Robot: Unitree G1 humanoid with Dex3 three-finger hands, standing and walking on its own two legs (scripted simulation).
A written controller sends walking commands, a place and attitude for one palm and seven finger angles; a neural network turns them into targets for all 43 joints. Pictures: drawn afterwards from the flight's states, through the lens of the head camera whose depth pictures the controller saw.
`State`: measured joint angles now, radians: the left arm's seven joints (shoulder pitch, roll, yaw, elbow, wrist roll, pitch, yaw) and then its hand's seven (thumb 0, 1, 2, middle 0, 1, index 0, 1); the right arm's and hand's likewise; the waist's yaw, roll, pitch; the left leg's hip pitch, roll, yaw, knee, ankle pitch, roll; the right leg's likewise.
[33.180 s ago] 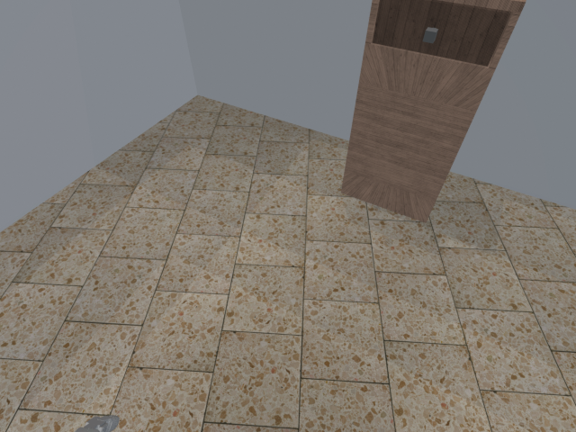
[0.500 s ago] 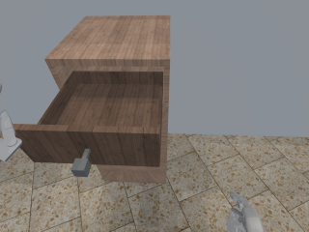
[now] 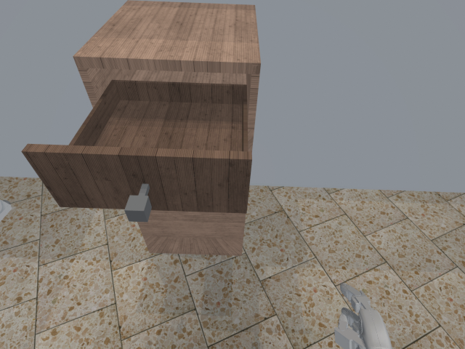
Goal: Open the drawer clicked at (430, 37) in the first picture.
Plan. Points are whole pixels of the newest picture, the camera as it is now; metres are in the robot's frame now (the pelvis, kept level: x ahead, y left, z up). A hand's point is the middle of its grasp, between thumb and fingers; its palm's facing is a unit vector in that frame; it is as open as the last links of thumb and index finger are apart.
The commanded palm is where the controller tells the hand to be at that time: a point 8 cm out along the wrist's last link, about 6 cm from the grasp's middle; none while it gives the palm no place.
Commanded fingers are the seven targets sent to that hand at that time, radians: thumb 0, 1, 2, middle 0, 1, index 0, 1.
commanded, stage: step back with the hand held close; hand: left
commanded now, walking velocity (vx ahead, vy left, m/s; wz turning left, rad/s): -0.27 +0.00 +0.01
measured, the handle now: (141, 200) +0.34 +0.20 +0.07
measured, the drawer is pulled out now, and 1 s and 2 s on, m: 0.30 0.30 0.30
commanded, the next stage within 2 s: stop stepping back and stand still in 0.40 s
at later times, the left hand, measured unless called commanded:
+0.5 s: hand out of the picture +0.08 +0.22 +0.25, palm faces +0.44 -0.79 -0.43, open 7.4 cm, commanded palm +0.00 +0.27 +0.27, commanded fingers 0.00 0.90 0.90 -0.20 -0.30 -0.20 -0.30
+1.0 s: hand out of the picture -0.08 +0.21 +0.28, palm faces +0.47 -0.76 -0.45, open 7.4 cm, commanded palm -0.11 +0.27 +0.27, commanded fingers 0.00 0.90 0.90 -0.20 -0.30 -0.20 -0.30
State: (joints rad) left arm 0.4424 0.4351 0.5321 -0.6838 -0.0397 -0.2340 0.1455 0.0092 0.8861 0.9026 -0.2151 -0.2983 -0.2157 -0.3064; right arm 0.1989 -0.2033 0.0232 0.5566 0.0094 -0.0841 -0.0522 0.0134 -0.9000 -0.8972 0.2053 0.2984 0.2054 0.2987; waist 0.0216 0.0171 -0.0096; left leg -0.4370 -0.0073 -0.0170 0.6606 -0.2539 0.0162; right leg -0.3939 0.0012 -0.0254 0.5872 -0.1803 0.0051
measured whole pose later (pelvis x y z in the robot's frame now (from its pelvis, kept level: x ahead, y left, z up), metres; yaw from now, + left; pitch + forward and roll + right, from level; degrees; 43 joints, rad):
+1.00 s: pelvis -0.25 -0.01 +0.02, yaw -1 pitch +0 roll +2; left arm 0.51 0.46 0.50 -0.77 -0.02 -0.22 0.13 0.01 0.88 0.90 -0.22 -0.30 -0.22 -0.31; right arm 0.26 -0.20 0.02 0.65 -0.01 -0.06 -0.04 0.01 -0.90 -0.90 0.21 0.30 0.21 0.30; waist 0.02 -0.06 -0.07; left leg -0.58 -0.01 0.06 1.04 -0.32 -0.02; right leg -0.28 -0.02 -0.08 0.51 -0.24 -0.07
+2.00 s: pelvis -0.28 -0.01 +0.00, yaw +5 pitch -1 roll +1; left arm 0.30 0.16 -0.01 0.74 0.01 0.06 0.01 -0.01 0.96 0.90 -0.21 -0.30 -0.20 -0.30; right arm 0.20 -0.22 0.01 0.82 -0.02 0.02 0.00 0.01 -0.90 -0.90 0.20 0.30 0.20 0.30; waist -0.03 -0.01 0.07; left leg -0.35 -0.02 0.01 0.66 -0.34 0.00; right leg -0.32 0.01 -0.01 0.68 -0.34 -0.04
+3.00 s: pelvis -0.26 +0.01 +0.02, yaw +4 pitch -2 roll +0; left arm 0.25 0.16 0.01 1.13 0.01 0.00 0.03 0.00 0.91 0.90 -0.20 -0.30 -0.20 -0.30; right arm 0.26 -0.15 0.00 1.13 -0.01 0.01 -0.03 0.00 -0.91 -0.90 0.20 0.30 0.20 0.30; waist -0.01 0.02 0.07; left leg -0.19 -0.01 0.01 0.40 -0.18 0.01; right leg -0.15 0.02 0.00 0.40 -0.22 -0.02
